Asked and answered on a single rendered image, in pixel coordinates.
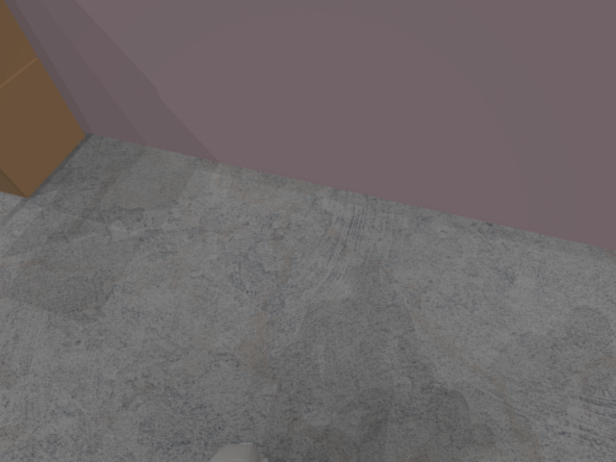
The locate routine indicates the cupboard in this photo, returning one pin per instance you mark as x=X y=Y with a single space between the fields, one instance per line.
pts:
x=37 y=129

